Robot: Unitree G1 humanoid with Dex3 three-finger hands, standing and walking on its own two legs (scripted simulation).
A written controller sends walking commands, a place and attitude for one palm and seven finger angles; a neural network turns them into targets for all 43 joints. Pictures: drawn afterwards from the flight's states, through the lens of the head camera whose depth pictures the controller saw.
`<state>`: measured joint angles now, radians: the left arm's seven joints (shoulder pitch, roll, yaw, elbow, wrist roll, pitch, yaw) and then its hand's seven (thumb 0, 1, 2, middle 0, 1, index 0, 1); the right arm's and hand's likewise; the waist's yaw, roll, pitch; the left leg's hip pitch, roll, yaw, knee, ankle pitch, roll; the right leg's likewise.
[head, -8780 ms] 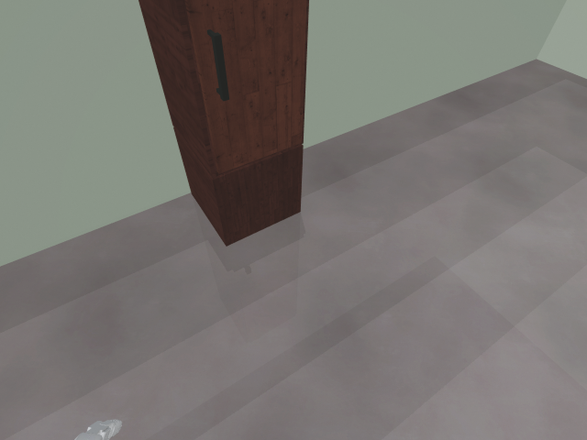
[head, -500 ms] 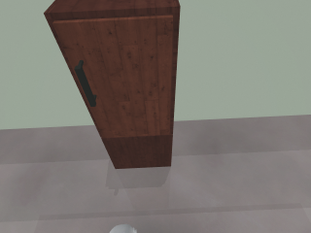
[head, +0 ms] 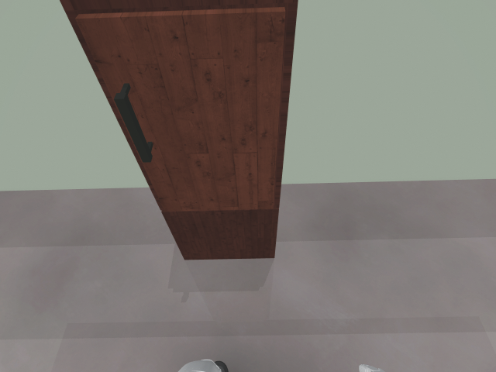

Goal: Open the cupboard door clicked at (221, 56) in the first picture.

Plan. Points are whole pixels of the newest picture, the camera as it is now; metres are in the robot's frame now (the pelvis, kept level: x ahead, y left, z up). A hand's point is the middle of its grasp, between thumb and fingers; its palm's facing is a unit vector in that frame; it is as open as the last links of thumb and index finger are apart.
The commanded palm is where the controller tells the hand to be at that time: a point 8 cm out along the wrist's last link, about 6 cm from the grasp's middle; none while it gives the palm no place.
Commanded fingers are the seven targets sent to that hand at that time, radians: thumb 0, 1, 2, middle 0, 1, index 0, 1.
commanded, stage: come to a stop and stand still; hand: left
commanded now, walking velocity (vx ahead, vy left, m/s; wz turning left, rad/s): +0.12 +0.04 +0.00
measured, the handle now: (137, 125) +0.56 +0.30 +0.04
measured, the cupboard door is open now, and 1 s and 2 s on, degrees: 0 0 0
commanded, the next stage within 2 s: look again from close up in 1.36 s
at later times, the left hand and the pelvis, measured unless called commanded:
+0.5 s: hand out of the picture -0.05 +0.16 -0.15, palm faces +0.13 -0.96 -0.25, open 7.3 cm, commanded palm none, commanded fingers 0.00 0.90 0.90 -0.20 -0.30 -0.20 -0.30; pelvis -0.03 -0.02 +0.02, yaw +3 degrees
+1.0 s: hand out of the picture -0.04 +0.19 -0.16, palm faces +0.07 -0.98 -0.17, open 7.4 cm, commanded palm none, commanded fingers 0.00 0.90 0.90 -0.20 -0.30 -0.20 -0.30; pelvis -0.04 +0.03 +0.02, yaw +2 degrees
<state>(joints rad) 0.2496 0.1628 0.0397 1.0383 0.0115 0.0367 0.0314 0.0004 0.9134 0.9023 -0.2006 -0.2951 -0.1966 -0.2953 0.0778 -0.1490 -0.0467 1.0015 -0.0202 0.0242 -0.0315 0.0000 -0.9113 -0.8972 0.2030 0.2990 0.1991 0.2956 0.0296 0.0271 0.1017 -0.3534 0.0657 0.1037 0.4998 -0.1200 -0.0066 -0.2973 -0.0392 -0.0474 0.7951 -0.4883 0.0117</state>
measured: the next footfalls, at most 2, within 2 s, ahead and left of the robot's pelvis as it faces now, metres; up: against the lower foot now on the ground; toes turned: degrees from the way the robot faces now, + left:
right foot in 0.04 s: +0.02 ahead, -0.12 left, +0.00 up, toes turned -4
left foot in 0.56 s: -0.02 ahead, +0.13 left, +0.00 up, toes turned +5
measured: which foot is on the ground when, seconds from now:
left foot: down 0.00-0.04, up 0.06-0.54, down 0.56-1.00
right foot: up 0.00-0.02, down 0.04-1.00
